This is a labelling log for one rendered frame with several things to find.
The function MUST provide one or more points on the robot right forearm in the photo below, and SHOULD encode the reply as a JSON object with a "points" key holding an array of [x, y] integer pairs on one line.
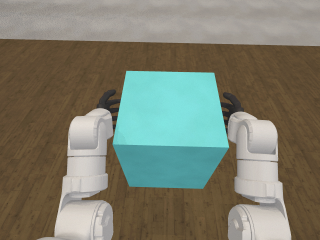
{"points": [[257, 171]]}

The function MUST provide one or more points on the robot right hand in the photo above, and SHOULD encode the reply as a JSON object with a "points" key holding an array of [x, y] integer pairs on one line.
{"points": [[236, 107]]}

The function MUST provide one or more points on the robot left upper arm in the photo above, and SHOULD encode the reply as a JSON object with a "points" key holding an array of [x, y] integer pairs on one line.
{"points": [[84, 220]]}

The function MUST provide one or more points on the robot right upper arm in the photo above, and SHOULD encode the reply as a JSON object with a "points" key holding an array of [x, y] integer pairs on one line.
{"points": [[257, 222]]}

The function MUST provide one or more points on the robot left forearm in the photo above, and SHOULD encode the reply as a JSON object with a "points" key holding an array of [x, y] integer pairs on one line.
{"points": [[86, 151]]}

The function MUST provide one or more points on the carton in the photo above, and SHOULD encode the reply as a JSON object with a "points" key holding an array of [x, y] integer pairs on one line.
{"points": [[170, 130]]}

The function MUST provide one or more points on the robot left hand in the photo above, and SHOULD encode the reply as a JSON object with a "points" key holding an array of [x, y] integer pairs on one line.
{"points": [[104, 103]]}

